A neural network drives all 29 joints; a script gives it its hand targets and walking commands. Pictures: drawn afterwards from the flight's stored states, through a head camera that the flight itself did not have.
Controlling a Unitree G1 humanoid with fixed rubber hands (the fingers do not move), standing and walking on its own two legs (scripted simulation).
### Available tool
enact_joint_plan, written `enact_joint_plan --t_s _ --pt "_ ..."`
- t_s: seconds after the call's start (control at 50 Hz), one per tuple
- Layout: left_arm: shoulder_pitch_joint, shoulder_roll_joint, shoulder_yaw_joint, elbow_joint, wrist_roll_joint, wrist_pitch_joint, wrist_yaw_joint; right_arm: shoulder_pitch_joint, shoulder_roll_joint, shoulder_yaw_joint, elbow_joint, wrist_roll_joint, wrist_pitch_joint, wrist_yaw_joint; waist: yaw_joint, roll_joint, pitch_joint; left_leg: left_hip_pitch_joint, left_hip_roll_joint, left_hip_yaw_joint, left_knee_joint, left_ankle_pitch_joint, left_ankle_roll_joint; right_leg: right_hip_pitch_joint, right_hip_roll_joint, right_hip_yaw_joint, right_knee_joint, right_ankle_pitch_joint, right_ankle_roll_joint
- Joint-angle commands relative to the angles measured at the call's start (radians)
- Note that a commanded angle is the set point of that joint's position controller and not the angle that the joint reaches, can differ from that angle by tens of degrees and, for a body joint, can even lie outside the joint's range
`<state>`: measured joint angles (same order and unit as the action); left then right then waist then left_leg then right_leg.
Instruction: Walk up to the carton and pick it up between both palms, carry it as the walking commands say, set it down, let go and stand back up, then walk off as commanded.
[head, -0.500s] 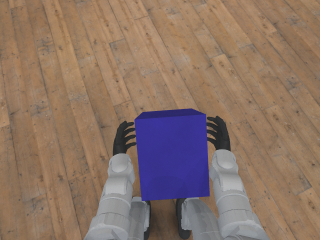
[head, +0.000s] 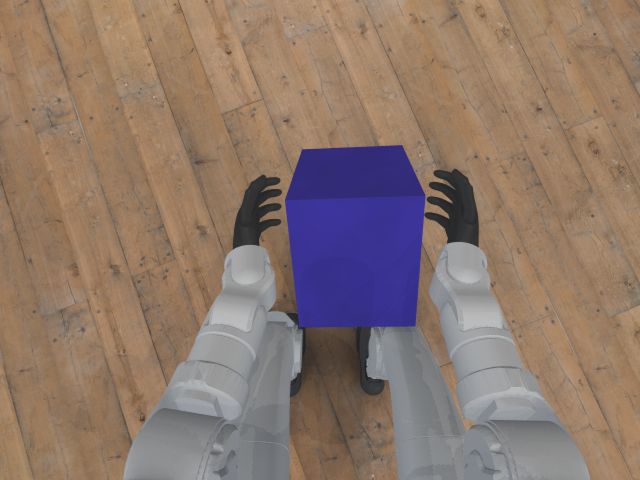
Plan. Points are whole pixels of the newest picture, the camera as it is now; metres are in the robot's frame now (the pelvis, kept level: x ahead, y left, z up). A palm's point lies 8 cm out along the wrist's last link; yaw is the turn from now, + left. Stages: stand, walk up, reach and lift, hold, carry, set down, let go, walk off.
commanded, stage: set down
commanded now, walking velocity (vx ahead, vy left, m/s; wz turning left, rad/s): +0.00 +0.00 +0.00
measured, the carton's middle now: (354, 230) +0.41 -0.04 -0.28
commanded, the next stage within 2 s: none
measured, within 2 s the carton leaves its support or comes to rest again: neither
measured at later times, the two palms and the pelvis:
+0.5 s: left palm (257, 222) +0.41 +0.11 -0.21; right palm (433, 225) +0.40 -0.15 -0.20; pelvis +0.00 +0.00 -0.07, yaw -1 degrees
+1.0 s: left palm (267, 210) +0.45 +0.11 -0.30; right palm (415, 214) +0.43 -0.15 -0.30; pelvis -0.02 +0.00 -0.14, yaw -1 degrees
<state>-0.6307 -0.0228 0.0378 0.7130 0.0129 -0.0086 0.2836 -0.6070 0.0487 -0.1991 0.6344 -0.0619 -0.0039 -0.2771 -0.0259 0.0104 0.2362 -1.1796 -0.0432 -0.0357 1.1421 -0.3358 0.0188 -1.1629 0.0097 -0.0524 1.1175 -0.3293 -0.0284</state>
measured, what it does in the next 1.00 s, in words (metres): lowers itself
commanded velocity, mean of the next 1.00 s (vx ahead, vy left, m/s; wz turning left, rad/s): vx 0.00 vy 0.00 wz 0.00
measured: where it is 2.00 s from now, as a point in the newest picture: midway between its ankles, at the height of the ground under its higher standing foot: (330, 368)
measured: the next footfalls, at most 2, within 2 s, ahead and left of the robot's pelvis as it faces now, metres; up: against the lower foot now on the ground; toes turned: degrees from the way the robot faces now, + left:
none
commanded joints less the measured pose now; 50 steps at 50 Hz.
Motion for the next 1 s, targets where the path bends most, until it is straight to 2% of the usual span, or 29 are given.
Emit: enact_joint_plan --t_s 0.0,0.06,0.08,0.1,0.12,0.16,0.18,0.2,0.22,0.26,0.28,0.4,0.48,0.5,0.52,0.54,0.56,0.58,0.62,0.64,0.66,0.72,0.74,0.78,0.84,0.86,0.88,0.96,0.98 --pt "-0.53 -0.156 -0.18 -0.188 -0.037 -0.099 -0.066 -0.432 0.199 0.313 -0.098 0.091 -0.073 0.063 -0.023 -0.013 -1.139 0.297 -0.09 -0.034 -0.028 0.131 0.009 0.391 0.123 0.12 -0.02 0.191 0.014" --pt "-0.527 -0.195 -0.187 -0.168 -0.039 -0.098 -0.077 -0.405 0.245 0.302 -0.07 0.07 -0.075 0.068 -0.056 -0.007 -1.168 0.257 -0.097 -0.037 0.016 0.187 0.002 0.373 0.133 0.124 0.009 0.264 0.025" --pt "-0.508 -0.192 -0.172 -0.161 -0.026 -0.097 -0.085 -0.383 0.252 0.306 -0.058 0.069 -0.072 0.073 -0.034 0.015 -1.185 0.24 -0.1 -0.032 0.023 0.209 -0.003 0.36 0.139 0.13 0.033 0.29 0.023" --pt "-0.543 -0.208 -0.184 -0.17 -0.026 -0.1 -0.091 -0.392 0.271 0.299 -0.054 0.054 -0.073 0.077 -0.05 0.031 -1.188 0.209 -0.106 -0.038 0.043 0.211 -0.004 0.34 0.136 0.141 0.035 0.299 0.022" --pt "-0.546 -0.196 -0.174 -0.202 -0.026 -0.108 -0.095 -0.408 0.302 0.322 -0.074 0.069 -0.073 0.082 -0.024 0.013 -1.22 0.185 -0.106 -0.023 0.07 0.225 -0.001 0.36 0.139 0.146 0.047 0.314 0.03" --pt "-0.567 -0.207 -0.195 -0.229 -0.041 -0.103 -0.096 -0.455 0.294 0.346 -0.144 0.087 -0.081 0.087 -0.017 0.018 -1.314 0.189 -0.113 -0.03 0.102 0.274 -0.002 0.362 0.148 0.149 0.092 0.358 0.035" --pt "-0.563 -0.211 -0.2 -0.19 -0.039 -0.096 -0.101 -0.456 0.31 0.338 -0.135 0.075 -0.076 0.085 -0.045 0.006 -1.276 0.139 -0.112 -0.025 0.117 0.251 -0.002 0.351 0.147 0.149 0.087 0.354 0.041" --pt "-0.542 -0.213 -0.183 -0.177 -0.027 -0.092 -0.099 -0.459 0.287 0.341 -0.101 0.085 -0.072 0.09 -0.002 0.042 -1.262 0.133 -0.116 -0.017 0.116 0.223 -0.008 0.303 0.151 0.152 0.108 0.296 0.035" --pt "-0.558 -0.203 -0.184 -0.184 -0.02 -0.093 -0.096 -0.445 0.302 0.325 -0.067 0.073 -0.069 0.093 -0.017 0.045 -1.236 0.134 -0.112 -0.034 0.118 0.228 -0.009 0.239 0.148 0.148 0.126 0.288 0.033" --pt "-0.584 -0.232 -0.214 -0.206 -0.046 -0.087 -0.092 -0.509 0.28 0.349 -0.16 0.091 -0.078 0.095 -0.023 0.032 -1.327 0.137 -0.116 -0.029 0.149 0.26 -0.011 0.261 0.153 0.132 0.158 0.33 0.037" --pt "-0.571 -0.218 -0.196 -0.16 -0.039 -0.08 -0.093 -0.503 0.271 0.329 -0.114 0.082 -0.071 0.093 -0.031 0.027 -1.26 0.092 -0.116 -0.025 0.16 0.223 -0.012 0.221 0.155 0.131 0.159 0.287 0.038" --pt "-0.681 -0.227 -0.242 -0.202 -0.067 -0.059 -0.079 -0.628 0.231 0.34 -0.159 0.123 -0.063 0.092 -0.012 0.056 -1.301 0.054 -0.121 -0.006 0.204 0.139 -0.014 0.148 0.153 0.112 0.218 0.193 0.031" --pt "-0.739 -0.206 -0.264 -0.215 -0.08 -0.046 -0.071 -0.626 0.203 0.31 -0.104 0.126 -0.045 0.084 -0.052 0.084 -1.29 0.029 -0.119 -0.011 0.229 0.096 -0.021 0.09 0.145 0.097 0.264 0.148 0.024" --pt "-0.729 -0.204 -0.264 -0.218 -0.081 -0.044 -0.065 -0.659 0.215 0.333 -0.122 0.155 -0.045 0.089 -0.033 0.074 -1.325 0.074 -0.114 -0.012 0.234 0.103 -0.014 0.088 0.145 0.087 0.275 0.128 0.024" --pt "-0.739 -0.194 -0.255 -0.164 -0.077 -0.038 -0.059 -0.64 0.182 0.303 -0.06 0.134 -0.04 0.087 -0.058 0.082 -1.254 0.02 -0.114 -0.011 0.232 0.051 -0.022 0.01 0.145 0.075 0.283 0.089 0.023" --pt "-0.757 -0.218 -0.259 -0.185 -0.076 -0.029 -0.06 -0.715 0.184 0.309 -0.11 0.16 -0.038 0.091 -0.031 0.11 -1.277 0.045 -0.111 -0.003 0.233 0.049 -0.017 0.021 0.143 0.081 0.291 0.087 0.017" --pt "-0.764 -0.215 -0.249 -0.149 -0.081 -0.024 -0.06 -0.68 0.173 0.276 -0.04 0.127 -0.03 0.088 -0.068 0.079 -1.23 0.012 -0.111 -0.011 0.239 0.01 -0.024 -0.023 0.144 0.061 0.306 0.05 0.022" --pt "-0.781 -0.223 -0.248 -0.142 -0.079 -0.022 -0.063 -0.732 0.216 0.299 -0.061 0.151 -0.03 0.092 -0.033 0.076 -1.252 0.001 -0.113 -0.009 0.255 0.022 -0.017 -0.01 0.144 0.074 0.307 0.062 0.019" --pt "-0.826 -0.23 -0.264 -0.148 -0.092 -0.02 -0.061 -0.729 0.228 0.28 -0.011 0.146 -0.025 0.092 -0.071 0.086 -1.26 -0.012 -0.112 -0.011 0.271 0.012 -0.017 -0.028 0.146 0.062 0.32 0.06 0.019" --pt "-0.822 -0.225 -0.241 -0.121 -0.088 -0.012 -0.067 -0.763 0.222 0.297 -0.032 0.156 -0.022 0.096 -0.034 0.073 -1.243 -0.038 -0.109 0.005 0.287 -0.004 -0.018 -0.035 0.142 0.066 0.326 0.048 0.023" --pt "-0.864 -0.232 -0.251 -0.159 -0.096 -0.016 -0.068 -0.762 0.235 0.289 -0.021 0.145 -0.019 0.093 -0.058 0.067 -1.277 -0.04 -0.115 0.004 0.306 -0.005 -0.019 -0.027 0.147 0.067 0.335 0.052 0.026" --pt "-0.913 -0.247 -0.271 -0.173 -0.108 -0.007 -0.071 -0.842 0.265 0.32 -0.066 0.184 -0.012 0.096 -0.033 0.084 -1.36 -0.035 -0.111 0.012 0.334 0.019 -0.016 -0.008 0.146 0.067 0.369 0.082 0.024" --pt "-0.917 -0.263 -0.271 -0.134 -0.113 0.001 -0.076 -0.816 0.256 0.295 -0.006 0.162 -0.005 0.1 -0.065 0.086 -1.292 -0.071 -0.111 0.008 0.336 0.001 -0.02 -0.068 0.149 0.057 0.379 0.064 0.022" --pt "-0.953 -0.261 -0.249 -0.105 -0.098 0.006 -0.085 -0.852 0.283 0.297 0.009 0.153 0.003 0.103 -0.052 0.062 -1.283 -0.088 -0.109 0.014 0.367 -0.037 -0.018 -0.072 0.145 0.065 0.377 0.017 0.031" --pt "-1.024 -0.31 -0.28 -0.161 -0.121 0.006 -0.098 -0.945 0.328 0.323 -0.079 0.179 0.004 0.109 -0.043 0.084 -1.41 -0.083 -0.117 0.019 0.413 0.043 -0.016 -0.033 0.154 0.078 0.414 0.1 0.031" --pt "-1.02 -0.328 -0.28 -0.106 -0.109 0.014 -0.103 -0.925 0.327 0.31 -0.013 0.161 0.009 0.113 -0.056 0.101 -1.375 -0.093 -0.12 0.018 0.421 0.031 -0.021 -0.074 0.161 0.074 0.426 0.078 0.026" --pt "-1.075 -0.341 -0.304 -0.188 -0.12 0.01 -0.11 -0.918 0.373 0.331 -0.025 0.173 0.018 0.117 -0.055 0.094 -1.451 -0.059 -0.117 0.014 0.436 0.056 -0.022 -0.043 0.16 0.075 0.441 0.106 0.028" --pt "-1.147 -0.314 -0.346 -0.238 -0.157 0.027 -0.107 -1.042 0.385 0.419 -0.167 0.219 0.033 0.112 -0.048 0.049 -1.7 0.022 -0.117 0.023 0.519 0.172 -0.015 0.078 0.169 0.074 0.491 0.211 0.052" --pt "-1.158 -0.324 -0.363 -0.254 -0.169 0.034 -0.105 -1.033 0.367 0.431 -0.181 0.217 0.04 0.112 -0.065 0.058 -1.765 0.049 -0.115 0.026 0.534 0.192 -0.025 0.116 0.168 0.068 0.509 0.237 0.05"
